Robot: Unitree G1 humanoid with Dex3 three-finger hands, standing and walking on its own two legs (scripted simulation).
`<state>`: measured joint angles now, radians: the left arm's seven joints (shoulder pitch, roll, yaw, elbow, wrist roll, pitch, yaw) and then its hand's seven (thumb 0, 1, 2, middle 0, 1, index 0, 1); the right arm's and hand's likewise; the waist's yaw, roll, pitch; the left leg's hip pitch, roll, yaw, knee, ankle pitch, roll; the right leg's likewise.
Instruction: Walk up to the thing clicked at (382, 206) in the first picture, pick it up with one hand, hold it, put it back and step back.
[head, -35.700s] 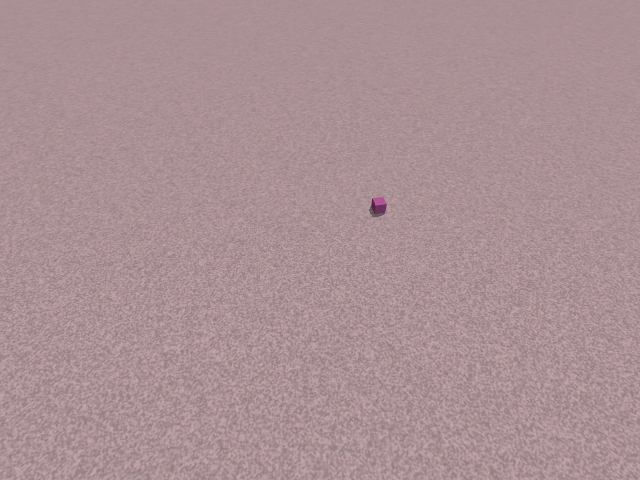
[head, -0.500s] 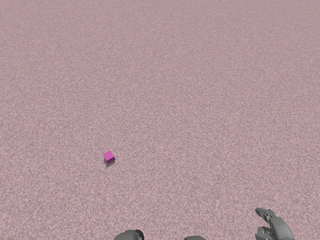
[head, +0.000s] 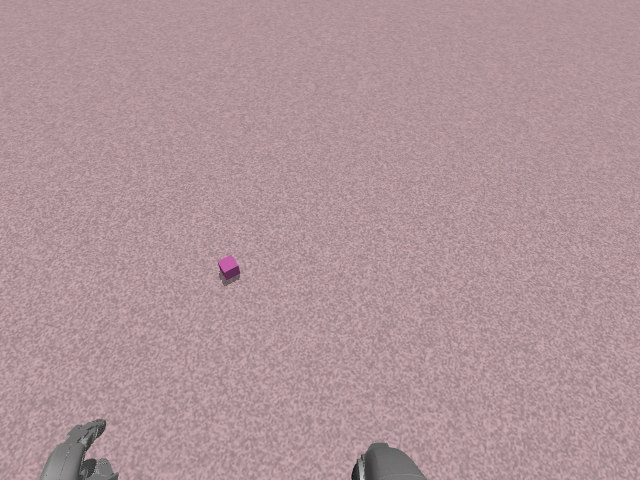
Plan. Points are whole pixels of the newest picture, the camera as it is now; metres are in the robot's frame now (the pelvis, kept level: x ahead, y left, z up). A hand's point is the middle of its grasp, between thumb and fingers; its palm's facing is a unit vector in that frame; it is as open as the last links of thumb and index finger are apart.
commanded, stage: step back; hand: left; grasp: from above
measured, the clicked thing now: (229, 267) +0.83 +0.28 -0.72
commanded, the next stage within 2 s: stand in 1.52 s
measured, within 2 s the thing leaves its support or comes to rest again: neither
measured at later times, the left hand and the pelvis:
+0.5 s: hand out of the picture -0.09 +0.26 -0.12, palm faces -0.02 -0.90 -0.44, open 7.4 cm; pelvis -0.15 -0.02 +0.01, yaw -3 degrees
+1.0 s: hand out of the picture -0.11 +0.24 -0.13, palm faces +0.03 -0.93 -0.36, open 7.4 cm; pelvis -0.17 -0.02 +0.01, yaw +0 degrees
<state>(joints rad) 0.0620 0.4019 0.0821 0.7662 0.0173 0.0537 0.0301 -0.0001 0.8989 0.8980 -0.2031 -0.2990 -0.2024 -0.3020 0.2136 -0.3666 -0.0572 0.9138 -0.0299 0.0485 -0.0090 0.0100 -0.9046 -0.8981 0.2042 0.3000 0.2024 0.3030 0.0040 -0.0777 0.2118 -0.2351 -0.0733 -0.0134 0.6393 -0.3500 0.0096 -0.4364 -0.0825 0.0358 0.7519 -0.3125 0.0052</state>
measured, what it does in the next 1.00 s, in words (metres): walks backwards: right foot, then left foot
